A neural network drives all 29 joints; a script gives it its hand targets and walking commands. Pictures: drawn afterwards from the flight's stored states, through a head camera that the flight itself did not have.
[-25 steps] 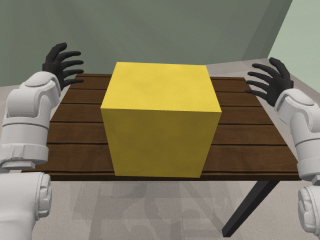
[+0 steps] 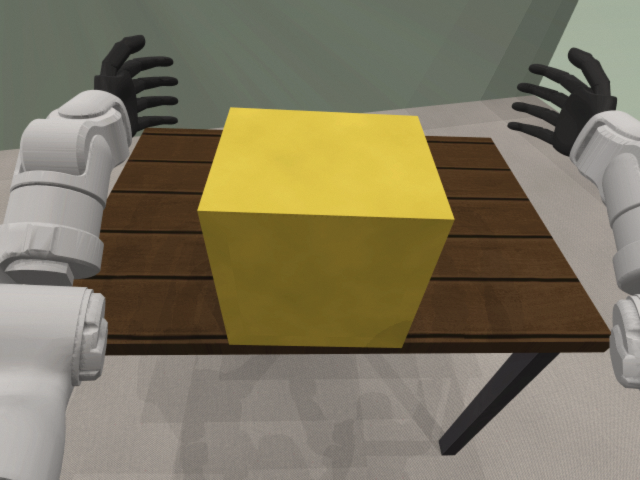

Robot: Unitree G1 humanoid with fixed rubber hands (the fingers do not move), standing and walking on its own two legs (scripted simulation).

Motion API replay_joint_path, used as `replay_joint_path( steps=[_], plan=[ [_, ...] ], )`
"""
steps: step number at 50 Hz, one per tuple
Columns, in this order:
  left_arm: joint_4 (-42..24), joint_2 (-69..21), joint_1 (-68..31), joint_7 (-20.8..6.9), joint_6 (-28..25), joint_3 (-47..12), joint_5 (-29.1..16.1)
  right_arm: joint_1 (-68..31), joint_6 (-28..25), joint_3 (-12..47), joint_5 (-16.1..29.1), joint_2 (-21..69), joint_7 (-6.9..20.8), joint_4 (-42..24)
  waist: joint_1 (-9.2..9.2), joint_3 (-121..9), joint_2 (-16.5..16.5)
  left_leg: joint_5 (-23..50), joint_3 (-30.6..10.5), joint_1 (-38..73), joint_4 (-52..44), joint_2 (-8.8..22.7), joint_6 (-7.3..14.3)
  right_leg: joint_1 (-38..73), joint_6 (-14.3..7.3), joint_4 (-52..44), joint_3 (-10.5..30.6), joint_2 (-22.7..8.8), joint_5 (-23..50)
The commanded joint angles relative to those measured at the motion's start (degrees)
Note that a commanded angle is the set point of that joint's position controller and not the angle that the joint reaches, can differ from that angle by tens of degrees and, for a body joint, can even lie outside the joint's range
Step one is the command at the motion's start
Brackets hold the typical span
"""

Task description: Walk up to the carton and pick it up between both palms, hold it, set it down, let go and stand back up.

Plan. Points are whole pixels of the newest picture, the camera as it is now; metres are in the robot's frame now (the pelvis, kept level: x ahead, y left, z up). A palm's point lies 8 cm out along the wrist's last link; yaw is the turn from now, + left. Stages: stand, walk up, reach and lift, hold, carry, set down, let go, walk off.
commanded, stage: reach and lift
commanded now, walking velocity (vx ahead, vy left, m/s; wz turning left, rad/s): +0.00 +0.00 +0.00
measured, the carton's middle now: (320, 233) +0.44 -0.02 +0.08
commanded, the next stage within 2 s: none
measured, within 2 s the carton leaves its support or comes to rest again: neither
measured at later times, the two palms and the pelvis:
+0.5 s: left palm (141, 153) +0.45 +0.20 +0.21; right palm (508, 176) +0.42 -0.25 +0.19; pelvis -0.01 +0.00 +0.00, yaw +2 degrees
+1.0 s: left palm (174, 190) +0.45 +0.17 +0.15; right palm (490, 205) +0.42 -0.24 +0.14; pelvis +0.00 +0.00 +0.00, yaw +1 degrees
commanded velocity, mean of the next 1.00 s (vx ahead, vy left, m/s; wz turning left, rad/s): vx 0.00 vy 0.00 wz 0.00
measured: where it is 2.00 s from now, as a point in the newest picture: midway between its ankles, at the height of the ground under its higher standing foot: outside the picture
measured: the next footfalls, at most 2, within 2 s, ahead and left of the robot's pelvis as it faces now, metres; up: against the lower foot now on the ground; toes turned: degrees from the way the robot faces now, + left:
none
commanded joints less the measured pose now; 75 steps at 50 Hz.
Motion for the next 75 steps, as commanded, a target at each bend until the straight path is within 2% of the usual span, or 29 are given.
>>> replay_joint_path(
  steps=[1,3,6,10,13,15,16,19,25,29,30,31,33,35,37,39,42,44,47,51,53,57,58,62,63,64,67,71,75],
  plan=[
    [-5.30,7.11,-23.47,0.08,-2.02,3.40,1.40,-22.17,-2.16,-3.34,-1.32,-11.48,0.62,-3.41,0.84,-24.41,5.69,20.39,-1.70,3.67,0.03,-0.01,-2.01,16.05,0.88,4.78,1.17,0.26,24.49],
    [1.42,6.64,-22.08,-0.86,-2.06,3.64,1.81,-21.19,-1.49,-0.95,-2.46,-8.75,0.03,0.57,0.51,-19.39,1.53,15.79,-1.19,-0.11,-1.11,-0.81,-1.38,17.33,1.55,4.62,1.97,-0.93,25.73],
    [5.34,5.84,-21.90,-1.65,-5.16,1.77,1.67,-18.79,-1.75,-1.61,-4.19,-5.81,-0.33,1.75,-0.83,-15.52,-0.13,7.86,-1.62,-4.74,-3.70,-1.01,0.28,18.10,1.68,3.85,2.48,-2.35,17.52],
    [6.21,6.02,-23.60,-1.68,-10.70,-0.27,0.56,-19.24,-3.82,-0.98,-3.67,-1.91,-0.15,0.96,0.09,-17.13,4.18,6.43,-1.64,-4.21,-4.82,-1.33,0.80,16.44,1.12,4.04,2.82,-2.11,14.70],
    [9.60,5.84,-26.80,-0.98,-14.50,-2.25,-1.11,-21.06,-5.60,-2.45,-6.04,-1.60,-0.66,0.16,-0.83,-19.50,4.74,3.80,-1.74,-6.93,-4.85,-1.05,0.94,15.62,0.90,3.90,2.19,-2.43,9.93],
    [6.07,4.62,-25.62,-0.33,-16.50,-5.72,-2.20,-20.09,-7.10,-3.73,-6.87,-2.40,-0.29,-4.26,-1.27,-22.98,5.84,2.68,-1.80,-3.52,-4.48,-1.00,0.52,11.61,0.70,4.40,1.38,-1.66,6.78],
    [8.83,4.67,-27.06,-0.40,-17.06,-5.98,-2.84,-21.30,-7.47,-2.95,-7.37,-1.79,-0.38,-3.40,-0.62,-22.84,4.88,1.91,-2.36,-5.10,-3.86,-0.74,0.60,10.72,0.69,4.34,0.71,-1.85,5.62],
    [8.76,3.62,-26.88,0.57,-18.59,-5.61,-2.67,-22.35,-9.62,-4.95,-9.62,-3.23,-0.99,-6.44,-0.26,-27.10,5.68,4.11,-1.84,-4.20,-1.87,-1.35,-0.38,9.72,0.74,4.98,0.34,-1.53,6.90],
    [16.29,3.62,-19.70,-0.83,-18.36,0.72,1.39,-18.11,-10.95,-1.43,-10.73,-2.25,-3.55,-0.31,0.40,-24.63,-2.82,11.53,-1.60,-6.02,0.08,-1.85,0.16,16.27,2.99,6.69,0.78,-1.66,18.53],
    [17.90,2.56,-16.20,-2.00,-22.56,1.88,3.84,-12.04,-13.22,0.63,-11.10,2.98,-4.26,2.16,0.37,-21.87,-3.60,13.10,-0.52,-6.42,-0.28,-2.58,0.21,19.81,3.95,6.93,1.78,-2.64,23.57],
    [15.84,3.52,-16.96,-1.92,-24.54,2.21,3.85,-13.70,-14.70,1.30,-10.12,3.16,-4.43,-0.23,1.71,-24.61,-3.41,14.82,-0.52,-7.43,-0.65,-2.33,0.31,21.54,4.03,7.97,2.49,-2.85,26.38],
    [15.61,2.14,-16.87,-1.98,-25.97,1.02,4.17,-11.94,-15.85,0.86,-9.80,4.11,-4.48,2.43,0.42,-22.97,-0.86,16.46,-0.78,-6.67,-0.73,-2.51,-0.23,20.30,3.71,8.38,2.21,-2.83,27.76],
    [7.23,0.39,-17.01,-1.31,-29.11,0.13,4.34,-10.70,-19.69,0.86,-8.59,3.80,-4.57,-2.04,0.42,-31.84,3.22,24.52,-1.22,0.30,1.89,-2.21,-2.48,18.59,3.10,7.97,1.07,-1.38,30.37],
    [6.70,-1.85,-18.51,-0.50,-30.54,-2.57,3.60,-11.15,-21.86,-0.43,-8.18,4.39,-4.29,-1.56,0.62,-32.63,8.45,26.90,-0.76,4.97,3.52,-1.79,-3.53,12.46,1.87,7.34,0.37,-0.88,26.49],
    [1.56,-3.42,-16.35,0.25,-30.33,-2.21,4.32,-8.63,-23.38,-0.91,-8.68,2.19,-3.63,-1.26,1.00,-32.36,11.20,33.47,-0.65,10.87,5.16,-0.91,-5.55,8.22,1.55,6.27,-0.60,0.04,23.55],
    [1.85,-4.18,-14.08,0.60,-28.90,-1.71,4.48,-8.37,-23.75,-1.86,-8.55,0.36,-3.33,-2.11,0.92,-29.67,9.21,33.01,-1.18,12.87,5.49,-0.42,-5.35,4.67,1.42,5.29,-1.37,1.15,20.54],
    [6.27,-4.06,-13.37,1.35,-25.50,-1.95,5.49,-9.12,-21.73,-1.96,-9.62,-0.08,-4.50,0.05,0.79,-21.41,7.46,21.40,-1.67,7.16,2.84,-1.03,-3.91,5.45,2.00,4.64,-0.88,0.48,15.31],
    [8.86,-4.73,-13.74,1.39,-23.74,-1.57,4.64,-11.45,-19.63,-0.93,-9.61,1.93,-4.82,1.01,1.59,-16.86,2.61,15.62,-0.52,2.57,1.18,-1.65,-2.14,8.09,2.61,4.94,-0.29,-0.03,13.64],
    [7.52,-5.55,-14.81,2.31,-23.73,-0.35,4.60,-13.13,-19.35,-2.60,-10.63,4.84,-5.44,-1.78,0.83,-22.35,0.92,14.69,-0.72,0.51,1.11,-1.91,-1.23,11.01,2.70,6.53,-0.05,-0.51,17.15],
    [7.81,-5.96,-16.30,3.26,-25.69,0.74,4.33,-14.97,-20.28,-0.81,-10.96,5.37,-5.52,-3.36,2.00,-30.47,-0.31,21.20,-0.79,2.68,2.92,-1.24,-2.08,11.52,3.13,7.85,0.04,-0.19,22.65],
    [11.83,-5.65,-14.61,2.84,-25.86,1.32,5.97,-14.27,-19.69,1.29,-10.98,5.90,-5.86,-0.26,3.16,-26.19,-1.05,20.11,-0.60,0.13,2.95,-1.57,-2.16,12.86,3.06,8.18,0.33,-0.49,23.73],
    [15.67,-7.81,-13.90,2.00,-26.54,3.12,9.27,-10.38,-19.52,0.02,-12.24,8.55,-5.98,6.51,3.00,-19.11,2.14,14.67,-0.44,0.00,1.04,-1.62,-2.19,11.28,2.64,5.23,1.05,-0.85,15.10],
    [13.85,-8.32,-13.19,2.17,-27.73,3.43,9.87,-9.98,-20.16,-0.29,-12.57,8.93,-6.31,5.40,3.79,-19.29,1.37,14.54,-0.13,0.93,-0.04,-2.13,-1.87,12.77,2.79,5.51,1.61,-1.40,15.42],
    [13.42,-9.92,-18.46,2.98,-30.18,0.70,8.34,-13.98,-22.14,-2.02,-13.87,10.62,-6.93,4.93,0.93,-21.81,4.18,15.95,-0.26,1.66,1.01,-2.33,-2.51,10.74,2.03,5.55,1.04,-1.35,17.42],
    [12.47,-10.89,-17.99,3.19,-30.74,0.59,7.80,-14.21,-22.64,-1.50,-13.99,10.78,-7.07,2.65,1.56,-24.51,3.23,17.25,0.59,1.53,0.87,-2.18,-2.60,12.07,2.51,5.61,0.62,-1.36,18.55],
    [9.32,-10.03,-19.50,3.55,-31.34,0.04,7.60,-14.28,-23.51,-3.69,-14.67,10.96,-7.56,0.44,1.24,-28.26,5.80,18.60,0.52,2.32,1.99,-2.24,-2.58,12.68,2.17,6.73,0.66,-1.55,21.03],
    [12.69,-11.01,-24.01,4.61,-32.62,-1.42,6.17,-18.36,-23.84,-5.63,-16.75,11.23,-8.34,1.79,0.25,-28.55,6.33,15.84,-0.32,0.81,2.05,-1.68,-3.15,9.43,1.87,7.22,-0.80,-0.98,16.19],
    [19.59,-11.59,-19.88,5.01,-31.12,1.28,7.77,-18.85,-21.54,-5.07,-17.97,13.52,-9.51,4.10,1.15,-25.76,0.62,9.43,0.11,-3.47,0.98,-1.94,-1.86,11.62,3.12,6.48,0.15,-1.62,12.29],
    [18.24,-11.36,-19.96,5.15,-30.03,2.21,7.81,-19.59,-20.73,-3.80,-17.50,12.83,-10.45,4.10,1.63,-27.29,-1.83,16.23,-0.21,-0.85,1.55,-1.76,-2.88,14.23,3.36,6.90,0.09,-0.59,18.48]
  ],
)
